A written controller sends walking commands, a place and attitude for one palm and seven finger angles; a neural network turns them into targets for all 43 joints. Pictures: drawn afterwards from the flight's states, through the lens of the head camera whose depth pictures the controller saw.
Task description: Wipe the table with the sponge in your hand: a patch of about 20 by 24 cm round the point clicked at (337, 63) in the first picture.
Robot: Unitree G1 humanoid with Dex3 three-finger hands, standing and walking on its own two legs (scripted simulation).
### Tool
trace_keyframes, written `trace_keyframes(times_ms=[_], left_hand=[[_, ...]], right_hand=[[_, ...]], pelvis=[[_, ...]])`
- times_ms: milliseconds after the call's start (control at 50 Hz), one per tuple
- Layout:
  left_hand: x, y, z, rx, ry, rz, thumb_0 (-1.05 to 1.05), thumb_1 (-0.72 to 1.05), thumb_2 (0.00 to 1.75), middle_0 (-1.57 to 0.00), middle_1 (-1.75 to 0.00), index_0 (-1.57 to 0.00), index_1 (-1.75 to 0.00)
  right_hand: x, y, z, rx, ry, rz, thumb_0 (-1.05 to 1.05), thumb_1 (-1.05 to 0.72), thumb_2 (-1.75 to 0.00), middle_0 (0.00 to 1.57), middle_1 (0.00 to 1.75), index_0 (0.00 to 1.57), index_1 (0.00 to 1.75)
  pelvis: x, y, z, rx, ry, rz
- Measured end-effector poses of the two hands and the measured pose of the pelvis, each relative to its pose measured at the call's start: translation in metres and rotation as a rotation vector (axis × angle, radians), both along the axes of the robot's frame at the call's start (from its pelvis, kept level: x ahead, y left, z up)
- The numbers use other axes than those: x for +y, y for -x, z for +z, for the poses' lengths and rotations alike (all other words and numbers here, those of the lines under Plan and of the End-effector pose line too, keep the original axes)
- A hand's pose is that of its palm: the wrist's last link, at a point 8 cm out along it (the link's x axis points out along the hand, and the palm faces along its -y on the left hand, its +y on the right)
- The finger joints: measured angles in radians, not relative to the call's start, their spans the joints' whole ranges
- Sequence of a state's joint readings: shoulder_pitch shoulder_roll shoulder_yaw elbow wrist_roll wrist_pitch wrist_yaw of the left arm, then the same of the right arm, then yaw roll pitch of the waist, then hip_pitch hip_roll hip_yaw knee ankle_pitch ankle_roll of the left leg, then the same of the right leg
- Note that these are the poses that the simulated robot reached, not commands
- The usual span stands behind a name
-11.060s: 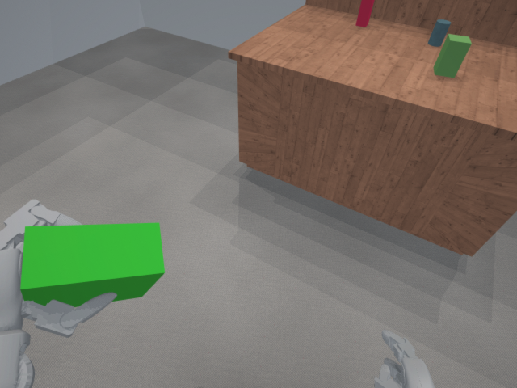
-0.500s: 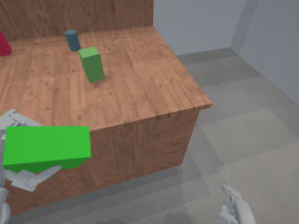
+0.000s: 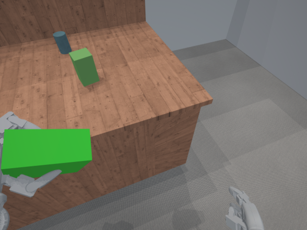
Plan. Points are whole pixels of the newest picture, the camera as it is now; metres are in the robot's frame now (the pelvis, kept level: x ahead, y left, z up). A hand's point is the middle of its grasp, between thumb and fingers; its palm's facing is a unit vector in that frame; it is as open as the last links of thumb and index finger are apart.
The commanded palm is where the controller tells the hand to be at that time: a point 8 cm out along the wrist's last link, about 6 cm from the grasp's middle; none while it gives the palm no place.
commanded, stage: shuffle to correct the standing spot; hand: left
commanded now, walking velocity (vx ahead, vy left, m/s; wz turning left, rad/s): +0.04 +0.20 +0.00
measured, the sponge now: (60, 154) +0.23 +0.20 +0.15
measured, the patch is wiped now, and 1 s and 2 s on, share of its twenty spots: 0.00 0.00 0.00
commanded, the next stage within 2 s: none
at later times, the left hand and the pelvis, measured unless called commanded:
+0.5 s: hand out of the picture +0.21 +0.31 +0.17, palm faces +0.36 -0.81 -0.47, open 10.3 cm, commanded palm +0.16 +0.35 +0.19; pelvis -0.01 +0.08 -0.01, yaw -2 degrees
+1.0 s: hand out of the picture +0.20 +0.38 +0.18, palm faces +0.36 -0.82 -0.45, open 10.3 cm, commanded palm +0.15 +0.42 +0.19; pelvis -0.02 +0.15 +0.01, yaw -2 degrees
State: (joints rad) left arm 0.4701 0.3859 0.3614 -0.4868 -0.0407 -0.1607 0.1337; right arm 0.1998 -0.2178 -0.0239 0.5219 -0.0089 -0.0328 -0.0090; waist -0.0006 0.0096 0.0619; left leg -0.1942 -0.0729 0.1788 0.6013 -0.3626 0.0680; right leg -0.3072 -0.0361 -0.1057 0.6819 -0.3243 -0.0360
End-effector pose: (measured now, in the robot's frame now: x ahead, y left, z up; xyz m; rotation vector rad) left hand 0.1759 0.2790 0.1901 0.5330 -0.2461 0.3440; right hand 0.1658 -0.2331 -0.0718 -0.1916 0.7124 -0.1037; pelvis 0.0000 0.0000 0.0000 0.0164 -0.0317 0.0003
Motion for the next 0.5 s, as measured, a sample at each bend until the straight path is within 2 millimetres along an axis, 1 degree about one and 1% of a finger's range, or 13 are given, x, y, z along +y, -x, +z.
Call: trace_keyframes(times_ms=[40,80,140,180,240,280,320,380,440,500], left_hand=[[-0.003,0.002,0.003,-0.027,-0.008,-0.02,-0.01,-0.51,1.01,-0.71,-1.36,-0.72,-1.35],[-0.003,0.006,0.005,-0.039,0.003,-0.034,-0.01,-0.51,1.01,-0.71,-1.36,-0.72,-1.35],[-0.001,0.01,0.005,-0.032,0.012,-0.045,-0.01,-0.51,1.01,-0.71,-1.36,-0.72,-1.35],[0.003,0.009,0.005,-0.028,0.022,-0.054,-0.01,-0.51,1.01,-0.71,-1.36,-0.73,-1.35],[0.012,0.004,0.007,-0.033,0.027,-0.07,-0.01,-0.51,1.01,-0.71,-1.36,-0.73,-1.35],[0.022,0.0,0.008,-0.048,0.009,-0.088,-0.01,-0.51,1.01,-0.71,-1.36,-0.73,-1.35],[0.034,-0.005,0.009,-0.069,-0.027,-0.101,-0.01,-0.51,1.01,-0.71,-1.36,-0.73,-1.35],[0.052,-0.007,0.007,-0.059,-0.058,-0.084,-0.01,-0.51,1.01,-0.71,-1.36,-0.73,-1.35],[0.064,-0.003,0.004,-0.039,-0.064,-0.047,-0.01,-0.51,1.01,-0.71,-1.36,-0.73,-1.35],[0.072,0.003,0.0,-0.041,-0.04,-0.046,-0.01,-0.51,1.01,-0.71,-1.36,-0.73,-1.35]], right_hand=[[0.001,0.001,-0.003,0.003,-0.002,0.017,0.01,-0.91,-0.9,0.21,0.3,0.2,0.3],[0.001,0.005,-0.003,0.022,-0.001,0.019,0.01,-0.91,-0.9,0.21,0.3,0.2,0.3],[0.004,0.016,0.001,0.042,-0.003,-0.011,0.01,-0.91,-0.9,0.21,0.3,0.2,0.3],[0.006,0.025,0.003,0.05,0.005,-0.037,0.01,-0.91,-0.9,0.21,0.3,0.2,0.3],[0.012,0.037,0.004,0.05,0.028,-0.073,0.01,-0.91,-0.9,0.21,0.3,0.2,0.3],[0.017,0.042,-0.002,0.035,0.044,-0.098,0.01,-0.91,-0.9,0.21,0.3,0.2,0.3],[0.025,0.046,-0.01,0.028,0.045,-0.128,0.01,-0.91,-0.9,0.2,0.3,0.2,0.3],[0.041,0.054,-0.017,0.028,0.005,-0.149,0.01,-0.91,-0.9,0.2,0.3,0.2,0.3],[0.059,0.058,-0.025,0.038,-0.03,-0.122,0.01,-0.91,-0.9,0.2,0.3,0.2,0.3],[0.076,0.06,-0.03,0.078,-0.033,-0.09,0.01,-0.91,-0.9,0.2,0.3,0.2,0.3]], pelvis=[[0.001,0.005,-0.002,-0.004,0.009,0.017],[0.003,0.009,0.0,-0.012,0.009,-0.007],[0.009,0.011,0.005,-0.011,-0.004,-0.038],[0.014,0.011,0.008,-0.011,-0.02,-0.047],[0.027,0.01,0.009,-0.015,-0.034,-0.048],[0.041,0.009,0.003,-0.011,-0.015,-0.047],[0.052,0.011,-0.004,-0.015,-0.008,-0.046],[0.06,0.013,-0.007,-0.021,-0.021,-0.051],[0.066,0.013,-0.009,-0.022,-0.002,-0.039],[0.079,0.013,-0.008,-0.02,-0.002,-0.038]])
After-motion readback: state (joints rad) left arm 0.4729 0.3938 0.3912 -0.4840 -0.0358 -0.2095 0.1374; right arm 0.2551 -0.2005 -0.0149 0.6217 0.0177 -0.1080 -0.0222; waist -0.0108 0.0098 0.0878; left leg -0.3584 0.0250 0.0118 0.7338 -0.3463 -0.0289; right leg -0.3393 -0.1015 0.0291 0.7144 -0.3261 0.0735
